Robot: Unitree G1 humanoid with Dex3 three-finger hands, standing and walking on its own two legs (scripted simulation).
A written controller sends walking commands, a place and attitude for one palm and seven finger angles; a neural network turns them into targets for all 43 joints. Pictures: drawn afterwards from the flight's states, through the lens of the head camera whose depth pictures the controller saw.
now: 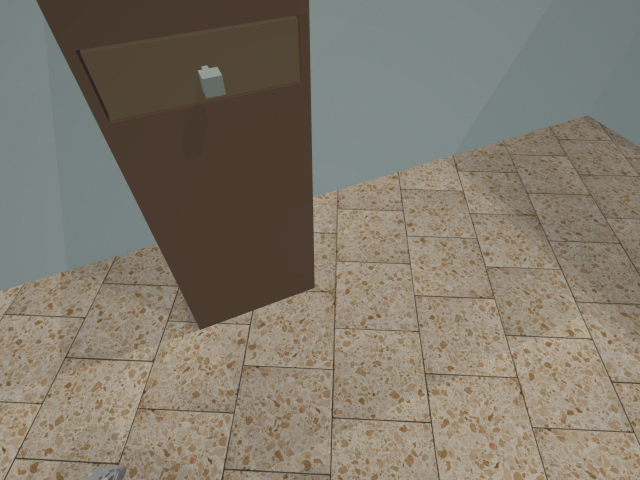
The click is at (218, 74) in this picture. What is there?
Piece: drawer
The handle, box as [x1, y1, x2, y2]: [198, 65, 225, 97]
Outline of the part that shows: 201,66 202,69 198,70 202,89 206,97 224,94 225,92 222,77 217,67 209,68 206,65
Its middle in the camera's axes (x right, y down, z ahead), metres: -0.21 -0.30 +0.72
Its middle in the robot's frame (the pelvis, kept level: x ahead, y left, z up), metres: +0.75 +0.25 +0.13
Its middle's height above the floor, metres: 0.89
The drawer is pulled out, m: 0.00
